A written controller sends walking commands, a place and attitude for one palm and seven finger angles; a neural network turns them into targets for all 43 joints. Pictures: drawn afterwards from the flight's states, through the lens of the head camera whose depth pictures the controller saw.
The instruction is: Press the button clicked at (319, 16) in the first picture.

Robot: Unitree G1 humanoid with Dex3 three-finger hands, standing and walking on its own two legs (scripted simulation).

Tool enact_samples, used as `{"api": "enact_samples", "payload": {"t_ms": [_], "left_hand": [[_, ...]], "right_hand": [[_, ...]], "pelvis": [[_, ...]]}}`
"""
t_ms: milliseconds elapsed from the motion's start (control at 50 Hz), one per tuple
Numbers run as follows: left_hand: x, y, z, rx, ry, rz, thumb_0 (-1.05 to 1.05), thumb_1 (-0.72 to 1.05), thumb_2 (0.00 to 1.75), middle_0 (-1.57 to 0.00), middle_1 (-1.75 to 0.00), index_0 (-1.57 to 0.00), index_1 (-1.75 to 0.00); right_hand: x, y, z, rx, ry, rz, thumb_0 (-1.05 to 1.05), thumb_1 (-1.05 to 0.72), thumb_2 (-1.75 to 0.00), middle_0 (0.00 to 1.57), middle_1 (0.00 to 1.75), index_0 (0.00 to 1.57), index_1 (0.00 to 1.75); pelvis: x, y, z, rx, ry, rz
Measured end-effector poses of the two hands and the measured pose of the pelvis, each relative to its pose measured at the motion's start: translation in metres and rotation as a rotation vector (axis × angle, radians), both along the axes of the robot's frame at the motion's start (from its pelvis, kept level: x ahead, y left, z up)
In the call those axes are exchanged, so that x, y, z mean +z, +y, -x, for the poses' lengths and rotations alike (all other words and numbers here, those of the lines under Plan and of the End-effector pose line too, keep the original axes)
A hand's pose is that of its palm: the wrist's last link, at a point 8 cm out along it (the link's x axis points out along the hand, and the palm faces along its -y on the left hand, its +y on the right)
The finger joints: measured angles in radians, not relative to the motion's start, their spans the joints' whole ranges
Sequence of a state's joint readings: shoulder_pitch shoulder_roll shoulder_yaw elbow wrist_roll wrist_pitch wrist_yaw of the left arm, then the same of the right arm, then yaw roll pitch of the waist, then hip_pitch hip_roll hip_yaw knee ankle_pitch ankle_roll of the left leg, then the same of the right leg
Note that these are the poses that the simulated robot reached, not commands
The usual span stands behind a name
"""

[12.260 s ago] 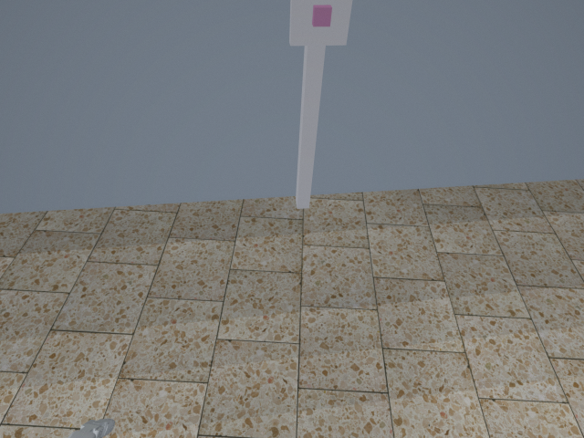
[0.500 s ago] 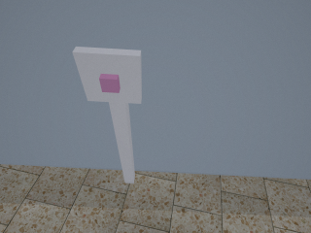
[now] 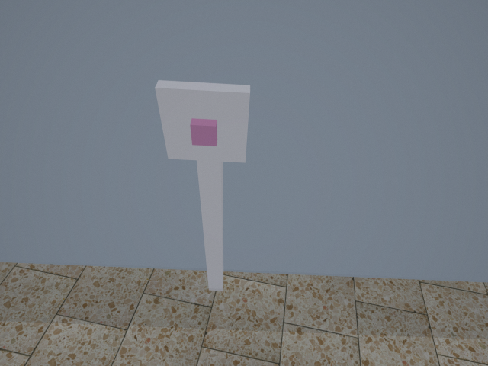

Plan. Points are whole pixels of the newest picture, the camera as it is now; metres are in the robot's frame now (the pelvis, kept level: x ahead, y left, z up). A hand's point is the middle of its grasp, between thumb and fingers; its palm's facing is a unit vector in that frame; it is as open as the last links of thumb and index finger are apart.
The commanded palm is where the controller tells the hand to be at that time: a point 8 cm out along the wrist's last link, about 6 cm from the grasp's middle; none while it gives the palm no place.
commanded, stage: come to a stop and stand still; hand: left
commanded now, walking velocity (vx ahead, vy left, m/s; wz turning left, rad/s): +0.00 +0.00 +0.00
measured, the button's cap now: (204, 131) +0.54 +0.12 +0.10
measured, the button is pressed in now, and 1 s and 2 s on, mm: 0 0 0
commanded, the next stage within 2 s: look again from close up in 1.76 s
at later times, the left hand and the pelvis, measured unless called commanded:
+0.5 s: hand out of the picture -0.10 +0.19 -0.18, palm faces +0.07 -0.98 -0.20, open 7.3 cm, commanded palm none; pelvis -0.03 +0.00 +0.00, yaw +2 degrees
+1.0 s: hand out of the picture -0.07 +0.29 -0.19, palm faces +0.02 -0.96 -0.27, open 7.4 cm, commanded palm none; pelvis -0.09 +0.07 -0.02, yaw +0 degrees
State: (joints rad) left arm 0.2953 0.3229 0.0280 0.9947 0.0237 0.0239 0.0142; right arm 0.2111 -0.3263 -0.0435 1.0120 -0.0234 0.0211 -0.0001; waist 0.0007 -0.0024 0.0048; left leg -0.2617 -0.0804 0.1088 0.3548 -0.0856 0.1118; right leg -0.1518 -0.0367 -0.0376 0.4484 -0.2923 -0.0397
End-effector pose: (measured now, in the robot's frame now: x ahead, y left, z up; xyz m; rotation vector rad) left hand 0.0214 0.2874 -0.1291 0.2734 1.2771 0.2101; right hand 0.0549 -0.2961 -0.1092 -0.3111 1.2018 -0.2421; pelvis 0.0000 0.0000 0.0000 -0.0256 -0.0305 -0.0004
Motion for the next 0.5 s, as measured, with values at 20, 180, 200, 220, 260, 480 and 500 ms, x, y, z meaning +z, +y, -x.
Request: {"api": "enact_samples", "payload": {"t_ms": [20,180,200,220,260,480,500], "left_hand": [[-0.001,0.000,0.008,0.005,0.017,0.001,0.00,0.91,0.90,-0.20,-0.30,-0.20,-0.30],[-0.008,-0.010,0.068,0.048,0.142,0.037,0.00,0.91,0.90,-0.20,-0.30,-0.20,-0.30],[-0.009,-0.013,0.073,0.054,0.153,0.043,0.00,0.91,0.90,-0.20,-0.30,-0.20,-0.30],[-0.010,-0.015,0.079,0.059,0.163,0.049,0.00,0.91,0.90,-0.20,-0.30,-0.20,-0.30],[-0.011,-0.021,0.088,0.070,0.177,0.061,0.00,0.91,0.90,-0.20,-0.30,-0.20,-0.30],[-0.014,-0.050,0.128,0.125,0.203,0.119,0.00,0.91,0.90,-0.20,-0.30,-0.20,-0.30],[-0.015,-0.052,0.130,0.129,0.204,0.123,0.00,0.91,0.90,-0.20,-0.30,-0.21,-0.30]], "right_hand": [[0.000,-0.001,0.001,0.000,0.005,0.003,0.00,-0.91,-0.90,0.20,0.30,0.20,0.30],[-0.002,0.009,0.004,0.013,0.018,-0.015,0.00,-0.91,-0.90,0.20,0.30,0.20,0.30],[-0.003,0.012,0.004,0.015,0.019,-0.021,0.00,-0.91,-0.90,0.20,0.30,0.20,0.30],[-0.004,0.014,0.004,0.016,0.020,-0.027,0.00,-0.91,-0.90,0.20,0.30,0.20,0.30],[-0.006,0.020,0.005,0.019,0.024,-0.042,0.00,-0.91,-0.90,0.20,0.30,0.20,0.30],[-0.016,0.046,0.021,0.026,0.048,-0.103,0.00,-0.91,-0.90,0.20,0.30,0.20,0.30],[-0.017,0.047,0.023,0.024,0.051,-0.105,0.00,-0.91,-0.90,0.20,0.30,0.20,0.30]], "pelvis": [[0.000,0.001,0.001,0.001,-0.001,0.000],[0.001,0.003,0.009,0.005,-0.009,0.004],[0.001,0.003,0.010,0.006,-0.011,0.004],[0.001,0.004,0.011,0.007,-0.012,0.003],[0.001,0.004,0.013,0.010,-0.013,0.002],[0.002,0.004,0.030,0.033,-0.015,0.001],[0.002,0.004,0.032,0.035,-0.015,0.002]]}}
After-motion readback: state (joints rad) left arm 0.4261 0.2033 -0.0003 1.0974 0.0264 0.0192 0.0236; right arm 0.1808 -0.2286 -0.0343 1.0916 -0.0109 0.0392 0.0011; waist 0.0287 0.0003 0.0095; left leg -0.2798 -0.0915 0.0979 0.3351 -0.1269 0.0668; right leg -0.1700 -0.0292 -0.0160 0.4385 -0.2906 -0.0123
